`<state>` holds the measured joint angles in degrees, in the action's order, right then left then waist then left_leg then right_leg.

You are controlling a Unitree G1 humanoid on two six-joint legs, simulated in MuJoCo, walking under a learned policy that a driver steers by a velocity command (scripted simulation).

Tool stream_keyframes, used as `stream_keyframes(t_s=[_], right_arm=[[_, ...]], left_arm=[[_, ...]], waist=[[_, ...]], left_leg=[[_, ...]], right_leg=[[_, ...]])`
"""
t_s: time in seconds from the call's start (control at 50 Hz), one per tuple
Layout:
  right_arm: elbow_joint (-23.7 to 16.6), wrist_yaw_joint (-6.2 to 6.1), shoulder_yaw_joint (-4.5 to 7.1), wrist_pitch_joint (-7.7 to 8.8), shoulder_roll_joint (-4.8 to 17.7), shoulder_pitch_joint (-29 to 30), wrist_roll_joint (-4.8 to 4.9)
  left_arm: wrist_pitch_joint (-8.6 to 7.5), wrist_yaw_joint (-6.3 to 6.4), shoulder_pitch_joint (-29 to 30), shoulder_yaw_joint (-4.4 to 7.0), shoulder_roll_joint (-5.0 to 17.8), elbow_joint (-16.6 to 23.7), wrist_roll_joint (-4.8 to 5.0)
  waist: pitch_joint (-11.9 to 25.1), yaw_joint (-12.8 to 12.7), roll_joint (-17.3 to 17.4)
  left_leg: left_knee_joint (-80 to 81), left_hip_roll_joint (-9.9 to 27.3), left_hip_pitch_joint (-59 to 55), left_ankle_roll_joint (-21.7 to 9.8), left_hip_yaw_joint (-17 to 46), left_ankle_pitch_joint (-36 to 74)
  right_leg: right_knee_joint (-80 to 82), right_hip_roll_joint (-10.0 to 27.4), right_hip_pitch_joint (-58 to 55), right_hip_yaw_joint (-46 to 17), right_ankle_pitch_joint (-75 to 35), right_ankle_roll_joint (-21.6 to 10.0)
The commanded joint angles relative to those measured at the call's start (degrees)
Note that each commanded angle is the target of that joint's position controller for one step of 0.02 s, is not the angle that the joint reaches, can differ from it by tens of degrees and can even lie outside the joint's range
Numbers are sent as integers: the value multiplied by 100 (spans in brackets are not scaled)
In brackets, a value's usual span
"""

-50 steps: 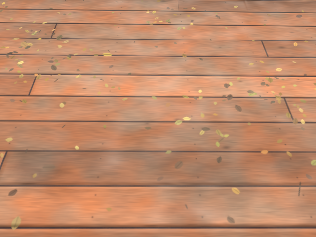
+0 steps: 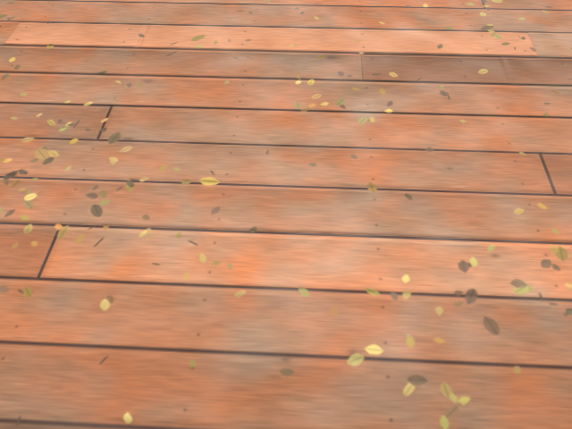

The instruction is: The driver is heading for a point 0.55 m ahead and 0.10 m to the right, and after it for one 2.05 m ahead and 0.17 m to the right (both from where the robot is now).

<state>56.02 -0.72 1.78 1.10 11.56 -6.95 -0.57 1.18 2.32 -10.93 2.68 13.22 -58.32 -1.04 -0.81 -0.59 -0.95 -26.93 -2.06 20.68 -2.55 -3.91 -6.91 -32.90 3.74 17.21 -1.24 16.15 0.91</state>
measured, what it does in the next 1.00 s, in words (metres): walks ahead: right foot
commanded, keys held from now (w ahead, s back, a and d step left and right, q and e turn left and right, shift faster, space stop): no key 0.18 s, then w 0.30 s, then w+e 0.52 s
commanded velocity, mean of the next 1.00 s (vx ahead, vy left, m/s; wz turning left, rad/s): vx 0.31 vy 0.00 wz -0.19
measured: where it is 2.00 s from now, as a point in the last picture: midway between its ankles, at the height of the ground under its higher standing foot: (330, 371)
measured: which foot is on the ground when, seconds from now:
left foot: down 0.00-0.92, up 0.94-1.00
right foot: down 0.00-0.42, up 0.44-0.88, down 0.90-1.00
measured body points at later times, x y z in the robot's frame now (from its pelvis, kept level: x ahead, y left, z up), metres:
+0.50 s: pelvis +0.12 +0.01 +0.00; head +0.12 +0.02 +0.45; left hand +0.13 +0.27 -0.15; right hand +0.16 -0.26 -0.13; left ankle +0.10 +0.09 -0.73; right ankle +0.03 -0.13 -0.67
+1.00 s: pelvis +0.36 -0.06 -0.01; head +0.40 -0.07 +0.44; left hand +0.58 +0.16 -0.12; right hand +0.33 -0.33 -0.15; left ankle +0.22 +0.11 -0.62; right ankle +0.44 -0.14 -0.73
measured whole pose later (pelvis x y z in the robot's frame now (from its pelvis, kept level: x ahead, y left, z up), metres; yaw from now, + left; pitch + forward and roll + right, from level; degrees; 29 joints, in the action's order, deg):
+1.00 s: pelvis +0.36 -0.06 -0.01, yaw -14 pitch +1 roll +0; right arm 56.1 -0.3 2.5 7.0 14.1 -16.5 1.4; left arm -3.8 -2.4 -5.1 4.8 14.8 -48.8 1.0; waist -3.6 0.6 -0.2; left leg -71.2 2.5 15.4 -1.0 0.4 -24.1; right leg -33.5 -4.9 25.2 3.0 9.4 -6.7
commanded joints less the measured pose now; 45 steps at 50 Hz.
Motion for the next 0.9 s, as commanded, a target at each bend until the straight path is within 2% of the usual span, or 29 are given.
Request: stream_keyframes(t_s=[0.02, 0.04, 0.06, 0.08, 0.12, 0.18, 0.2, 0.24, 0.28, 0.32, 0.34, 0.38, 0.4, 0.42, 0.44, 0.46, 0.48, 0.5, 0.52, 0.54, 0.56, 0.6, 0.66, 0.74, 0.8, 0.84, 0.86, 0.88, 0.9], right_arm=[[-270, -66, 134, 7, 622, 39, 23], [-225, -99, 131, 3, 653, 61, -9], [-195, -113, 138, 1, 629, -10, -5], [-129, -124, 135, -9, 599, -97, -13], [-37, -114, 144, -11, 613, -171, -18], [29, -81, 142, 6, 583, -121, 16], [92, -79, 138, 0, 563, -182, 30], [130, -85, 179, -19, 632, -176, 99], [74, -65, 186, 64, 593, -22, 131], [-16, 10, 167, 239, 451, 134, 172], [-48, 53, 169, 320, 447, 167, 176], [55, 114, 196, 424, 459, -188, 213], [256, 117, 246, 434, 524, -698, 237], [456, 94, 353, 431, 789, -1321, 216], [644, 85, 548, 427, 1445, -2023, 237], [725, 152, 479, 468, 1378, -2531, 168], [642, 140, 326, 517, 1006, -2142, 93], [487, 141, 263, 542, 820, -1750, 79], [406, 153, 228, 553, 788, -1523, 80], [370, 154, 169, 544, 666, -1382, 73], [393, 142, 124, 511, 552, -1399, 39], [454, 78, 116, 478, 598, -1586, -25], [400, -27, 152, 469, 836, -1483, -66], [406, -92, 195, 483, 958, -1660, 12], [432, -85, 230, 417, 980, -1764, 74], [332, -117, 285, 352, 1155, -1615, 85], [266, -144, 312, 300, 1232, -1542, 74], [184, -160, 327, 248, 1302, -1412, 67], [80, -162, 309, 253, 1305, -1353, 56]], left_arm=[[-21, 7, -458, 156, 874, -25, 27], [-97, -3, -302, 113, 653, -11, 41], [-164, -5, -215, 80, 532, -32, 16], [-220, -14, -144, 83, 531, -38, 23], [-299, -20, -253, 69, 477, -82, 57], [-317, -18, -437, 66, 491, -165, 87], [-304, -13, -593, 70, 488, -232, 97], [-263, 2, -675, 137, 673, -235, 162], [-310, 5, -876, 184, 783, -204, 217], [-434, -7, -1102, 264, 1002, -261, 271], [-495, -15, -1098, 269, 956, -261, 276], [-554, -60, -820, 252, 834, -170, 288], [-545, -86, -519, 246, 805, -70, 296], [-563, -99, -136, 227, 757, 104, 282], [-642, -99, -14, 137, 361, 330, 242], [-730, -92, 92, 126, 349, 430, 202], [-782, -145, 77, 190, 507, 411, 314], [-789, -200, -24, 178, 460, 325, 390], [-779, -216, -9, 191, 425, 286, 396], [-744, -220, 55, 233, 453, 273, 364], [-691, -237, 32, 250, 408, 260, 353], [-592, -277, 115, 230, 233, 285, 324], [-550, -308, 752, 153, 89, 616, 283], [-535, -432, 1499, 52, 73, 990, 260], [-521, -546, 1753, 44, 146, 1226, 268], [-523, -616, 1581, 134, 351, 1318, 261], [-507, -637, 1186, 224, 529, 1276, 266], [-483, -636, 402, 365, 784, 1112, 273], [-436, -558, -517, 565, 1148, 907, 283]], waist=[[-181, 111, -424], [-263, 101, -542], [-214, 168, -622], [-205, 200, -603], [-99, 143, -321], [56, 53, -119], [213, 14, -110], [10, -24, -235], [-398, -140, -394], [-678, -190, -826], [-720, -161, -860], [-572, 124, -755], [-430, 391, -640], [-277, 675, -230], [-28, 804, 1362], [253, 947, 1793], [35, 631, 1074], [-53, 455, 718], [-173, 351, 457], [-260, 276, 390], [-244, 230, 522], [-259, 239, 555], [-485, 267, 396], [-657, 424, 416], [-716, 365, 392], [-394, 112, 611], [-95, -134, 764], [331, -557, 828], [788, -1002, 647]], left_leg=[[917, 413, -90, 103, 496, -1891], [604, 396, -636, 130, 448, -1363], [450, 391, -897, 88, 414, -999], [379, 403, -997, 42, 404, -765], [335, 427, -921, -37, 414, -478], [253, 447, -931, -38, 400, 85], [171, 365, -973, -47, 303, -307], [-160, 156, -615, -86, 88, -1713], [-572, 79, 164, -116, 19, -2219], [-1210, 113, 915, -182, -37, -1589], [-1294, 236, 1032, -252, 74, -1497], [-774, 256, 445, -361, 53, -1407], [-338, 185, -518, -406, 44, -1159], [83, 414, -1530, -522, 563, -986], [879, 1393, -2657, -1058, 2398, -1156], [1514, 2301, -3326, -1566, 4204, -800], [1310, 2397, -3230, -1460, 3887, -625], [1276, 2206, -2999, -1239, 3159, -401], [1372, 2047, -2784, -1056, 2577, -195], [1461, 1853, -2553, -855, 1991, 300], [1540, 1678, -2359, -706, 1521, 607], [1679, 1539, -2200, -661, 990, 1022], [1957, 1494, -1848, -640, 464, 1130], [2191, 1547, -1754, -580, -130, 1125], [1828, 1729, -2359, -492, -433, 2055], [1103, 1807, -2689, -379, -641, 4097], [432, 1808, -2767, -317, -726, 5044], [-612, 1727, -2545, -222, -790, 5452], [-2049, 1511, -1559, -28, -802, 4672]], right_leg=[[1084, 211, 250, -243, 1161, -460], [1355, 163, 695, -262, 1410, -382], [1466, 181, 787, -267, 1294, -278], [1445, 144, 745, -233, 1010, -192], [1275, 97, 386, -161, 448, -141], [1055, 48, 17, -87, -269, -183], [1076, 17, -99, -54, 110, -232], [1169, 64, -12, -221, 1419, -490], [1517, 490, -154, -869, 2291, -838], [1880, 1272, -678, -1922, 2200, -1267], [1825, 1459, -793, -2098, 1676, -1355], [1484, 1323, -710, -1700, 674, -1194], [1219, 1037, -213, -1265, 360, -986], [386, 576, 470, -648, -465, -699], [-1565, -361, 1679, 473, -431, -192], [-3034, -618, 2665, 92, 1443, -111], [-3837, -238, 3151, -326, 1393, -287], [-4031, -15, 3204, -369, 884, -447], [-3855, 158, 3247, -343, 377, -539], [-3515, 303, 3093, -340, -12, -574], [-3262, 344, 2835, -279, -236, -561], [-2945, 283, 2736, -179, -584, -462], [-1779, 167, 2693, -138, -1258, -349], [-664, 49, 2188, 316, -1939, -397], [-302, -52, 2162, 464, -1665, -624], [-315, -355, 1605, 765, -1177, -830], [-391, -568, 1076, 907, -903, -936], [-240, -786, 56, 960, -894, -1086], [-3, -717, -1516, 500, -927, -1313]])
Velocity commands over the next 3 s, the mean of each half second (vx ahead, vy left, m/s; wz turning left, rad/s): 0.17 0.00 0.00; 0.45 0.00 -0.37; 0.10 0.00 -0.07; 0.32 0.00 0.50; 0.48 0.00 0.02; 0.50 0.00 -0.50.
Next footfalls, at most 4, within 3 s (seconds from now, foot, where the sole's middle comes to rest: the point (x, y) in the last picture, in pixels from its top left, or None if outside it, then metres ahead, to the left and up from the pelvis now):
0.90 right None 0.48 -0.15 -0.77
1.36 left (318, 344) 0.72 -0.04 -0.77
1.66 right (400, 405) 0.56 -0.22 -0.77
2.12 left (272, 301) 0.84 0.09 -0.77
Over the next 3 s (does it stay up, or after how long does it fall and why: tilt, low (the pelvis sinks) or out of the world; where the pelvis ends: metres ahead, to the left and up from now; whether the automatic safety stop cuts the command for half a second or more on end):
stays up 1.20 -0.05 0.01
